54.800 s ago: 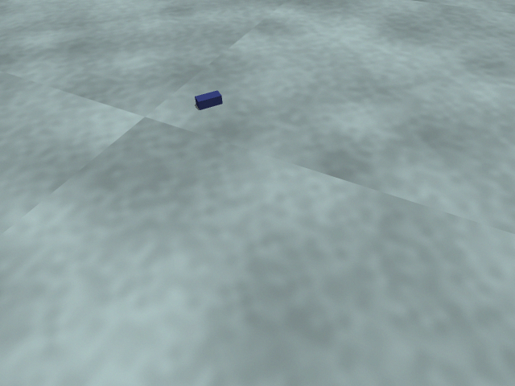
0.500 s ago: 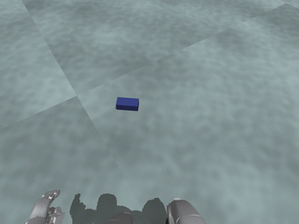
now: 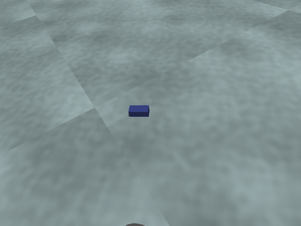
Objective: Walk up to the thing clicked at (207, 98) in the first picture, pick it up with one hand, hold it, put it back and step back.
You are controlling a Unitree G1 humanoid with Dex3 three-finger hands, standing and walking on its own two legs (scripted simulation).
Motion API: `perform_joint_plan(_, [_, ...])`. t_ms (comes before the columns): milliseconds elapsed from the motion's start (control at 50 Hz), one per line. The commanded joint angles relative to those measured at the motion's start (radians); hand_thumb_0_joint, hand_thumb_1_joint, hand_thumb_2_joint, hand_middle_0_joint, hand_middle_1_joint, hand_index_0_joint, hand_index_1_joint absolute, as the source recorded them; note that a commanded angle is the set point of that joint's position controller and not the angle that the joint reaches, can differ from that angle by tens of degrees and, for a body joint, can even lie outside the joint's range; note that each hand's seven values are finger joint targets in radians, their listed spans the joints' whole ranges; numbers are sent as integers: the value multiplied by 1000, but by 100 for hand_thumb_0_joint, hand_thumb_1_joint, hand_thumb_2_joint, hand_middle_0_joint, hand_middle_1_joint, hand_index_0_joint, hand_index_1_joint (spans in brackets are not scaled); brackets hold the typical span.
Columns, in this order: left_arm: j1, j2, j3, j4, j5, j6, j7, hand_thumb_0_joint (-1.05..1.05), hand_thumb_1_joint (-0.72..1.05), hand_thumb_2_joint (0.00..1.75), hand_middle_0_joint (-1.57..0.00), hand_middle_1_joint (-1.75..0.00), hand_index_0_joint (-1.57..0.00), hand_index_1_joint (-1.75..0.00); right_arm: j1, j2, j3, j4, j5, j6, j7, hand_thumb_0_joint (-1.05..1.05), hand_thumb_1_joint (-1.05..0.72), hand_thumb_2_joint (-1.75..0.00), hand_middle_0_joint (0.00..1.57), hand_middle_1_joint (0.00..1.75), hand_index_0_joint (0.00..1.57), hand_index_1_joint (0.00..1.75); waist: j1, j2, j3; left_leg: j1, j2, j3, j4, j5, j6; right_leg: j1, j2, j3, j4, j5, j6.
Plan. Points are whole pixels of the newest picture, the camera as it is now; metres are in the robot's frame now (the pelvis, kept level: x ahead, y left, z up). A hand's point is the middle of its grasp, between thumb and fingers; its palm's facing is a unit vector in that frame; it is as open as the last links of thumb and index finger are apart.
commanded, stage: step back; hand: left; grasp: from above
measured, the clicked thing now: (139, 111) +1.11 +0.27 -0.73
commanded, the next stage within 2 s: stand in 0.86 s
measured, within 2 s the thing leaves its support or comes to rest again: neither
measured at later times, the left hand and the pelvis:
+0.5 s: hand out of the picture +0.09 +0.27 -0.15, palm faces +0.04 -0.92 -0.39, open 7.3 cm; pelvis +0.03 +0.00 -0.01, yaw +3 degrees
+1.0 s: hand out of the picture +0.14 +0.30 -0.15, palm faces +0.08 -0.93 -0.36, open 7.3 cm; pelvis +0.06 +0.03 +0.00, yaw +4 degrees
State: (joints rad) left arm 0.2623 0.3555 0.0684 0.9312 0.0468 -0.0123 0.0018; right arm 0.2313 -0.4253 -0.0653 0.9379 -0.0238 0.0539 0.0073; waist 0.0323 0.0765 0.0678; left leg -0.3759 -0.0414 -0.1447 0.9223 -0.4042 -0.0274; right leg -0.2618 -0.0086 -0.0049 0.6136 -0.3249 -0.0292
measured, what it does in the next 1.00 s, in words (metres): steps on the spot: left foot, then right foot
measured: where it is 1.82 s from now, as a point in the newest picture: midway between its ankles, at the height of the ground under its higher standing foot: outside the picture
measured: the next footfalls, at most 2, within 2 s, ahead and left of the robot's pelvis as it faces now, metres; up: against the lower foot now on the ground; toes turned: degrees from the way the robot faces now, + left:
left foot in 0.10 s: +0.01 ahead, +0.14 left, +0.00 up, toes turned +1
right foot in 0.44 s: +0.14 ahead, -0.10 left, +0.00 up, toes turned +2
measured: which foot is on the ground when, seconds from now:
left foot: up 0.00-0.08, down 0.10-0.46, up 0.48-0.74, down 0.76-1.00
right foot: down 0.00-0.14, up 0.16-0.42, down 0.44-1.00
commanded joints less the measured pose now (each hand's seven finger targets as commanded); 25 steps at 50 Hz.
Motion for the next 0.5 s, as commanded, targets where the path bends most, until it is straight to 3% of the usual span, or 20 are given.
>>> perform_joint_plan(0, [-7,316,93,-72,3,-27,9,0,90,90,-20,-30,-20,-30,-105,-152,-35,-95,-17,-60,9,0,-90,-90,20,30,20,30,55,-290,-6,-108,33,85,-241,-141,2,137,-257,337,-307,-384,-162])
perform_joint_plan(40, [-2,321,86,-66,-4,-20,4,0,90,90,-20,-30,-20,-30,-90,-147,-39,-77,-18,-69,15,0,-90,-90,20,30,20,30,45,-298,-5,-8,35,129,-349,-135,25,92,-258,296,-294,-282,-163])
perform_joint_plan(60, [-18,319,81,-71,-9,-16,3,0,90,90,-20,-30,-20,-30,-51,-140,-41,-61,-17,-75,17,0,-90,-90,20,30,20,30,16,-274,-29,82,21,157,-458,-47,41,71,-242,247,-251,-189,-149])
perform_joint_plan(80, [-47,297,67,-82,-10,-10,1,0,90,90,-20,-30,-20,-30,13,-135,-48,-35,-16,-83,15,0,-90,-90,20,30,20,30,-25,-240,-63,208,6,165,-568,53,59,25,-202,182,-171,-124,-114])
perform_joint_plan(100, [-55,245,50,-94,-11,-10,1,0,90,90,-20,-30,-20,-30,65,-156,-65,-15,-18,-90,13,0,-90,-90,20,30,20,30,-51,-134,-100,369,48,59,-600,65,81,-94,-145,111,-32,-94,-71])
perform_joint_plan(120, [-72,176,30,-118,-23,-14,-1,0,90,90,-20,-30,-20,-30,118,-248,-91,-11,-29,-95,8,0,-90,-90,20,30,20,30,-79,115,-107,494,245,-305,-680,-196,164,-352,-5,-6,216,-169,2])
perform_joint_plan(140, [-160,235,49,-115,-26,-15,6,0,90,90,-20,-30,-20,-30,116,-317,-101,-25,-29,-92,7,0,-90,-90,20,30,20,30,-111,79,6,346,383,-494,-725,-424,265,-462,-5,15,309,-231,4])
perform_joint_plan(160, [-179,283,59,-109,-18,-19,3,0,90,90,-20,-30,-20,-30,89,-305,-99,-26,-16,-93,7,0,-90,-90,20,30,20,30,-105,26,82,211,404,-481,-749,-453,297,-404,-44,83,350,-213,-8])
perform_joint_plan(200, [-100,258,53,-83,-32,-32,-6,0,90,90,-20,-30,-20,-30,9,-216,-72,-50,-18,-101,7,0,-90,-90,20,30,20,30,-50,6,94,282,295,-288,-705,-193,251,-398,-45,108,324,-120,-7])
perform_joint_plan(220, [-69,248,50,-68,-31,-37,-10,0,90,90,-20,-30,-20,-30,8,-193,-65,-57,-15,-107,5,0,-90,-90,20,30,20,30,-43,17,73,310,270,-215,-680,-63,231,-387,-45,75,290,-101,-3])
perform_joint_plan(240, [-68,241,48,-61,-28,-40,-15,0,90,90,-20,-30,-20,-30,27,-191,-68,-54,-12,-111,6,0,-90,-90,20,30,20,30,-57,35,50,310,259,-175,-660,29,224,-357,-41,43,254,-90,3])
perform_joint_plan(280, [-71,224,45,-60,-27,-43,-19,0,90,90,-20,-30,-20,-30,15,-205,-72,-56,-8,-109,9,0,-90,-90,20,30,20,30,-62,99,41,252,266,-124,-639,118,237,-256,-43,0,178,-75,22])
perform_joint_plan(300, [-76,219,43,-59,-28,-46,-19,0,90,90,-20,-30,-20,-30,2,-196,-67,-63,-10,-104,9,0,-90,-90,20,30,20,30,-59,108,42,201,251,-83,-625,165,228,-193,-39,-14,128,-54,25])
perform_joint_plan(340, [-64,204,44,-42,-32,-52,-14,0,90,90,-20,-30,-20,-30,-29,-185,-56,-69,-6,-90,7,0,-90,-90,20,30,20,30,-43,135,28,124,219,-13,-561,258,197,-60,-10,-52,20,22,19])
perform_joint_plan(380, [9,193,50,1,-33,-57,-1,0,90,90,-20,-30,-20,-30,-58,-163,-44,-77,7,-73,4,0,-90,-90,20,30,20,30,4,99,-17,48,184,41,-417,298,157,136,34,-94,-100,156,14])
perform_joint_plan(400, [48,204,54,24,-31,-58,9,0,90,90,-20,-30,-20,-30,-54,-125,-30,-81,14,-65,2,0,-90,-90,20,30,20,30,21,36,-48,13,150,62,-334,242,129,216,36,-79,-140,191,11])
perform_joint_plan(420, [65,239,65,24,-25,-64,16,0,90,90,-20,-30,-20,-30,-26,-77,-12,-83,20,-62,-1,0,-90,-90,20,30,20,30,29,-74,-84,-48,97,90,-209,123,102,282,-41,33,-158,184,-5])
perform_joint_plan(440, [61,317,80,11,-10,-69,23,0,90,90,-20,-30,-20,-30,0,-47,-1,-96,20,-59,-6,0,-90,-90,20,30,20,30,22,-234,-101,-144,-1,96,-54,-80,64,273,-254,354,-255,103,-81])
perform_joint_plan(460, [-8,340,76,-18,-12,-66,23,0,90,90,-20,-30,-20,-30,35,-96,-17,-65,14,-43,-18,0,-90,-90,20,30,20,30,5,-186,-103,-61,19,30,38,-225,53,109,-393,525,-363,-170,-162])
perform_joint_plan(480, [-76,361,77,-38,-12,-62,25,0,90,90,-20,-30,-20,-30,51,-151,-37,-42,10,-38,-22,0,-90,-90,20,30,20,30,-9,-191,-52,-27,45,8,72,-236,47,16,-424,587,-358,-213,-239])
